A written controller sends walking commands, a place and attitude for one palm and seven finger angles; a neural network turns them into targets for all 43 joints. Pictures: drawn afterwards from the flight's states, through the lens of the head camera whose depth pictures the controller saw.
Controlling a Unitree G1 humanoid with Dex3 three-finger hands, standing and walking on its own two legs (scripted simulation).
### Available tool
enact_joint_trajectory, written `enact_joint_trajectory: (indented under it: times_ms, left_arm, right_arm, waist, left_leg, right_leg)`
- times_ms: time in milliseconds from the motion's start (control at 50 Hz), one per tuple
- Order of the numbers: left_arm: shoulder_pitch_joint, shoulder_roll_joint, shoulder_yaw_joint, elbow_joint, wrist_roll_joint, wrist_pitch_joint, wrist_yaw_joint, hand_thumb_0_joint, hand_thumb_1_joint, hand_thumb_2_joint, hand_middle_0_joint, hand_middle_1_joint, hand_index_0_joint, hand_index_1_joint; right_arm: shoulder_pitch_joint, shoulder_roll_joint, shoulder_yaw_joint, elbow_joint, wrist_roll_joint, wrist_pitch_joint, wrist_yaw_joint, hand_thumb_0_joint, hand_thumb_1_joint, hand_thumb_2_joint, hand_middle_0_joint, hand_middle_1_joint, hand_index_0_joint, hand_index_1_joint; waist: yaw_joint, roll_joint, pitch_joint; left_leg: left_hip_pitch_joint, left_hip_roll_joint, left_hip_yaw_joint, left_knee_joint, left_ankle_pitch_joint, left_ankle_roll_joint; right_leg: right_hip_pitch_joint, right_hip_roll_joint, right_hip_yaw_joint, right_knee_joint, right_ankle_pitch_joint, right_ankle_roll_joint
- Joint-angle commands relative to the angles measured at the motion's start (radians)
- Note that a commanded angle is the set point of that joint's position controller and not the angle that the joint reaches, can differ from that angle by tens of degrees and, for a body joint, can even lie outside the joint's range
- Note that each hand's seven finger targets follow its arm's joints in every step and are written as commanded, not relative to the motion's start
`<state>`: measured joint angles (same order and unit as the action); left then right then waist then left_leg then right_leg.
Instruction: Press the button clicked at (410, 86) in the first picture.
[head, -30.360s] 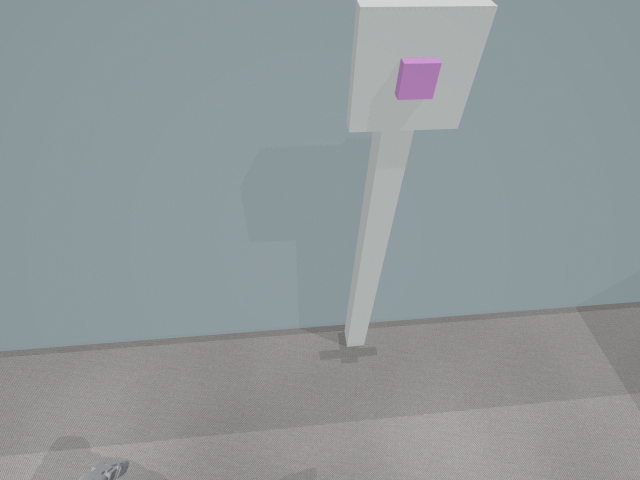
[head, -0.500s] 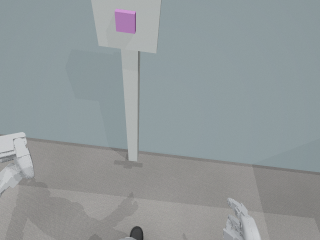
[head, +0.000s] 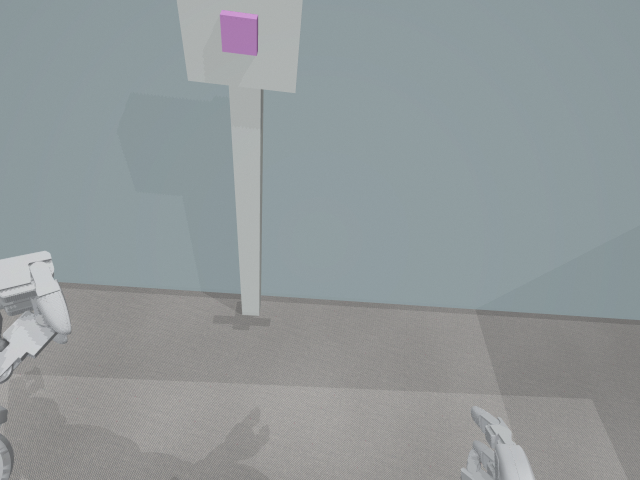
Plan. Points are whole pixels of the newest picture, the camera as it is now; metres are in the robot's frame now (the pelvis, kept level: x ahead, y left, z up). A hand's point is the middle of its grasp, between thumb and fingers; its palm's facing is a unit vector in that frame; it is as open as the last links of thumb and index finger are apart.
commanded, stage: stop stepping back and stand still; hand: left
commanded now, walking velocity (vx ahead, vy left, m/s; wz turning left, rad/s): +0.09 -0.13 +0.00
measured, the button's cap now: (240, 32) +0.71 +0.18 +0.21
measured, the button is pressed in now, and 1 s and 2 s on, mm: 0 0 0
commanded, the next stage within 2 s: let the arm hang, fingers relaxed in 1.18 s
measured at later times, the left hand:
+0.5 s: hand (8, 392) +0.15 +0.25 +0.17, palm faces +0.43 -0.83 -0.36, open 3.1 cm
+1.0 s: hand out of the picture +0.12 +0.29 +0.17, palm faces +0.40 -0.80 -0.44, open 3.1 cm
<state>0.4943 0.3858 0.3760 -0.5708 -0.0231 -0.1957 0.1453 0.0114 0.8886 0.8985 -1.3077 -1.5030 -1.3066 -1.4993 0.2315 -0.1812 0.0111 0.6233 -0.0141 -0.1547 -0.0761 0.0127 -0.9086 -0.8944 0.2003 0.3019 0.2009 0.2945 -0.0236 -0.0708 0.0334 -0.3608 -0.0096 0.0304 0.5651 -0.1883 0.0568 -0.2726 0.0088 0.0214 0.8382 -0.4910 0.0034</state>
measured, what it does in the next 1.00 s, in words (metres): steps on the spot: right foot, then left foot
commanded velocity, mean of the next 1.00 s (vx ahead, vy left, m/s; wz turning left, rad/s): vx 0.05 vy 0.00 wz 0.00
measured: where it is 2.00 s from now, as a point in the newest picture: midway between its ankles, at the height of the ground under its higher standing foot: outside the picture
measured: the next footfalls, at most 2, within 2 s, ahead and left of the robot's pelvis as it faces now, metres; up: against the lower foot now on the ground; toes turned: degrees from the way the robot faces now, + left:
right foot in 0.20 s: +0.00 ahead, -0.10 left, +0.00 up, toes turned +1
left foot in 0.44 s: +0.02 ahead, +0.16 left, +0.00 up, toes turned +4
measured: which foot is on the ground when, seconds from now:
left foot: down 0.00-0.20, up 0.22-0.42, down 0.44-1.00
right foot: up 0.00-0.18, down 0.20-1.00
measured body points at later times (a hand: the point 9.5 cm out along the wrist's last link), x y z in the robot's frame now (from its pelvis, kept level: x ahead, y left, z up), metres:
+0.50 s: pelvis -0.03 +0.01 +0.00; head -0.05 +0.03 +0.45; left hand +0.12 +0.29 +0.19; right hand +0.14 -0.24 -0.07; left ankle -0.02 +0.15 -0.73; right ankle -0.04 -0.11 -0.73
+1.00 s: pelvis -0.06 +0.04 +0.01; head -0.05 +0.05 +0.46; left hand +0.09 +0.33 +0.19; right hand +0.10 -0.18 -0.07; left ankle -0.02 +0.15 -0.73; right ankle -0.04 -0.11 -0.73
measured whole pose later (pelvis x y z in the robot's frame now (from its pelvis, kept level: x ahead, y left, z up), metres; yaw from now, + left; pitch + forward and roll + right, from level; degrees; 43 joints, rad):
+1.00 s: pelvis -0.06 +0.04 +0.01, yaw +1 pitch -2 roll -1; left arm 0.61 0.37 0.35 -0.56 -0.01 -0.22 0.15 0.01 0.89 0.90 -1.31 -1.50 -1.31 -1.50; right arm 0.22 -0.18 0.02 0.61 -0.01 -0.13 -0.08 0.01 -0.91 -0.89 0.20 0.30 0.20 0.30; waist 0.02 -0.01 0.05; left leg -0.28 0.03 0.05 0.49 -0.18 0.01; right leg -0.22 -0.06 -0.07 0.46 -0.21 0.04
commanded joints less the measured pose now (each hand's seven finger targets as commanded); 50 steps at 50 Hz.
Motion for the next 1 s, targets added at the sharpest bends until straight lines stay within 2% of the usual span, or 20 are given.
enact_joint_trajectory:
  times_ms: [0,40,80,120,140,160,180,200,220,240,300,360,400,420,440,480,600,760,920,980]
  left_arm:
    - [0.213,0.181,0.112,-0.434,-0.021,-0.094,0.006,0.000,0.900,0.900,-1.300,-1.500,-1.300,-1.500]
    - [0.322,0.169,0.130,-0.349,-0.028,-0.069,0.009,0.000,0.900,0.900,-1.300,-1.500,-1.300,-1.500]
    - [0.292,0.162,0.139,-0.261,-0.025,-0.055,0.017,0.000,0.900,0.900,-1.300,-1.500,-1.300,-1.500]
    - [0.224,0.158,0.132,-0.159,-0.020,-0.036,0.020,0.000,0.900,0.900,-1.300,-1.500,-1.300,-1.500]
    - [0.201,0.154,0.118,-0.114,-0.015,-0.026,0.019,0.000,0.900,0.900,-1.300,-1.500,-1.300,-1.500]
    - [0.186,0.180,0.127,-0.077,-0.013,-0.017,0.018,0.000,0.900,0.900,-1.300,-1.500,-1.300,-1.500]
    - [0.129,0.181,0.119,-0.102,-0.031,-0.010,0.011,0.000,0.900,0.900,-1.300,-1.500,-1.300,-1.500]
    - [0.032,0.199,0.132,-0.132,-0.041,-0.026,0.006,0.000,0.900,0.900,-1.300,-1.500,-1.300,-1.500]
    - [-0.046,0.220,0.146,-0.179,-0.032,-0.050,0.005,0.000,0.900,0.900,-1.300,-1.500,-1.300,-1.500]
    - [-0.056,0.213,0.124,-0.185,-0.023,-0.055,0.011,0.000,0.900,0.900,-1.300,-1.500,-1.300,-1.500]
    - [-0.015,0.098,0.012,-0.134,0.005,-0.034,0.016,0.000,0.900,0.900,-1.300,-1.500,-1.300,-1.500]
    - [-0.016,0.109,0.001,-0.200,0.019,-0.045,0.033,0.000,0.900,0.900,-1.300,-1.500,-1.300,-1.500]
    - [-0.030,0.134,0.030,-0.269,0.017,-0.064,0.040,0.000,0.900,0.900,-1.300,-1.500,-1.300,-1.500]
    - [-0.011,0.160,0.055,-0.290,0.018,-0.070,0.041,0.000,0.900,0.900,-1.300,-1.500,-1.300,-1.500]
    - [-0.007,0.177,0.080,-0.302,0.016,-0.079,0.040,0.000,0.900,0.900,-1.300,-1.500,-1.300,-1.500]
    - [0.068,0.176,0.110,-0.233,0.009,-0.080,0.027,0.000,0.900,0.900,-1.300,-1.500,-1.300,-1.500]
    - [0.149,0.132,0.106,-0.163,-0.014,-0.094,0.010,0.000,0.900,0.900,-1.300,-1.500,-1.300,-1.500]
    - [0.142,0.138,0.100,-0.186,-0.016,-0.084,0.011,0.000,0.900,0.900,-1.300,-1.500,-1.300,-1.500]
    - [0.073,0.121,0.070,-0.226,0.004,-0.090,0.018,0.000,0.900,0.900,-1.300,-1.500,-1.300,-1.500]
    - [0.089,0.113,0.066,-0.201,0.008,-0.090,0.018,0.000,0.900,0.900,-1.300,-1.500,-1.300,-1.500]
  right_arm:
    - [-0.071,-0.143,-0.051,-0.183,0.007,-0.084,0.028,0.000,-0.900,-0.900,0.200,0.300,0.200,0.300]
    - [-0.091,-0.136,-0.039,-0.184,0.003,-0.063,0.030,0.000,-0.900,-0.900,0.200,0.300,0.200,0.300]
    - [-0.108,-0.136,-0.038,-0.185,-0.004,-0.028,0.019,0.000,-0.900,-0.900,0.200,0.300,0.200,0.300]
    - [-0.129,-0.139,-0.044,-0.191,-0.007,0.010,0.002,0.000,-0.900,-0.900,0.200,0.300,0.200,0.300]
    - [-0.133,-0.140,-0.050,-0.188,-0.003,0.027,-0.005,0.000,-0.900,-0.900,0.200,0.300,0.200,0.300]
    - [-0.125,-0.128,-0.055,-0.183,0.005,0.046,-0.010,0.000,-0.900,-0.900,0.200,0.300,0.200,0.300]
    - [-0.123,-0.129,-0.056,-0.174,0.008,0.058,-0.014,0.000,-0.900,-0.900,0.200,0.300,0.200,0.300]
    - [-0.139,-0.146,-0.057,-0.142,-0.010,0.050,-0.014,0.000,-0.900,-0.900,0.200,0.300,0.200,0.300]
    - [-0.136,-0.135,-0.049,-0.135,-0.010,0.036,-0.003,0.000,-0.900,-0.900,0.200,0.300,0.200,0.300]
    - [-0.118,-0.122,-0.038,-0.133,-0.001,0.020,-0.002,0.000,-0.900,-0.900,0.200,0.300,0.200,0.300]
    - [-0.124,-0.132,-0.036,-0.129,-0.001,0.002,-0.022,0.000,-0.900,-0.900,0.200,0.300,0.200,0.300]
    - [-0.125,-0.135,-0.036,-0.122,-0.007,-0.030,-0.037,0.000,-0.900,-0.900,0.200,0.300,0.200,0.300]
    - [-0.103,-0.160,-0.045,-0.136,-0.007,-0.039,-0.038,0.000,-0.900,-0.900,0.200,0.300,0.200,0.300]
    - [-0.104,-0.173,-0.053,-0.154,-0.003,-0.034,-0.039,0.000,-0.900,-0.900,0.200,0.300,0.200,0.300]
    - [-0.105,-0.173,-0.049,-0.171,0.007,-0.030,-0.032,0.000,-0.900,-0.900,0.200,0.300,0.200,0.300]
    - [-0.091,-0.137,-0.039,-0.158,0.015,-0.025,-0.020,0.000,-0.900,-0.900,0.200,0.300,0.200,0.300]
    - [-0.088,-0.131,-0.050,-0.169,0.020,-0.015,0.005,0.000,-0.900,-0.900,0.200,0.300,0.200,0.300]
    - [-0.116,-0.128,-0.041,-0.178,0.012,-0.009,-0.003,0.000,-0.900,-0.900,0.200,0.300,0.200,0.300]
    - [-0.119,-0.133,-0.041,-0.173,0.010,-0.032,-0.013,0.000,-0.900,-0.900,0.200,0.300,0.200,0.300]
    - [-0.117,-0.134,-0.041,-0.172,0.010,-0.036,-0.011,0.000,-0.900,-0.900,0.200,0.300,0.200,0.300]
  waist:
    - [0.028,0.261,-0.295]
    - [0.029,0.299,-0.237]
    - [0.023,0.327,-0.131]
    - [0.023,0.287,-0.052]
    - [0.027,0.185,-0.022]
    - [0.028,-0.052,-0.016]
    - [0.030,-0.247,0.008]
    - [0.022,-0.193,0.044]
    - [0.006,-0.142,-0.028]
    - [-0.003,-0.156,-0.087]
    - [0.009,-0.061,-0.042]
    - [0.023,0.043,-0.023]
    - [0.024,0.180,-0.059]
    - [0.032,0.263,-0.086]
    - [0.038,0.275,-0.101]
    - [0.029,0.217,-0.097]
    - [0.017,0.047,-0.137]
    - [0.022,0.084,-0.085]
    - [0.028,0.184,-0.077]
    - [0.030,0.161,-0.063]
  left_leg:
    - [0.315,0.227,-0.271,-0.283,0.236,0.023]
    - [0.163,0.193,-0.200,-0.367,0.024,-0.011]
    - [-0.056,0.178,-0.159,-0.476,-0.311,-0.032]
    - [-0.204,0.151,-0.129,-0.425,-0.487,-0.047]
    - [-0.228,0.110,-0.093,-0.302,-0.483,-0.054]
    - [-0.188,0.032,-0.035,0.040,-0.369,-0.058]
    - [-0.191,-0.021,-0.045,0.382,-0.248,-0.067]
    - [-0.222,0.006,-0.063,0.513,-0.184,-0.072]
    - [-0.203,0.034,-0.065,0.525,-0.167,-0.079]
    - [-0.197,0.050,-0.060,0.469,-0.145,-0.074]
    - [-0.004,0.052,0.006,0.227,-0.109,-0.044]
    - [0.117,0.025,0.050,-0.061,-0.087,-0.025]
    - [0.185,0.094,-0.059,-0.185,-0.016,-0.007]
    - [0.212,0.174,-0.163,-0.180,0.123,0.020]
    - [0.189,0.212,-0.208,-0.169,0.268,0.034]
    - [0.119,0.156,-0.111,-0.146,0.337,0.007]
    - [0.105,0.078,-0.024,-0.063,0.184,-0.039]
    - [0.107,0.082,-0.053,-0.151,0.023,-0.030]
    - [0.061,0.099,-0.096,-0.261,-0.133,-0.026]
    - [0.046,0.093,-0.086,-0.257,-0.161,-0.028]
  right_leg:
    - [-0.067,0.004,-0.026,-0.005,0.066,0.008]
    - [0.029,0.019,-0.089,-0.097,0.071,0.007]
    - [0.160,0.039,-0.151,-0.177,0.016,-0.007]
    - [0.256,0.048,-0.177,-0.301,-0.014,-0.034]
    - [0.243,0.020,-0.126,-0.407,-0.059,-0.059]
    - [0.097,-0.137,0.108,-0.594,-0.182,-0.129]
    - [-0.103,-0.375,0.423,-0.771,-0.309,-0.217]
    - [-0.137,-0.390,0.368,-0.761,-0.110,-0.216]
    - [-0.100,-0.391,0.351,-0.725,-0.040,-0.222]
    - [-0.005,-0.351,0.302,-0.688,-0.057,-0.200]
    - [-0.111,-0.257,0.101,-0.648,-0.036,-0.141]
    - [-0.066,-0.223,0.059,-0.557,0.080,-0.116]
    - [-0.031,-0.146,0.011,-0.383,0.195,-0.056]
    - [-0.051,-0.089,-0.035,-0.292,0.245,-0.017]
    - [-0.028,-0.050,-0.073,-0.241,0.298,0.006]
    - [0.053,-0.044,-0.084,-0.282,0.399,0.005]
    - [0.102,-0.112,0.006,-0.398,0.511,-0.018]
    - [0.037,-0.088,-0.011,-0.459,0.272,-0.007]
    - [0.096,-0.045,-0.057,-0.434,0.212,0.008]
    - [0.097,-0.047,-0.051,-0.452,0.207,0.008]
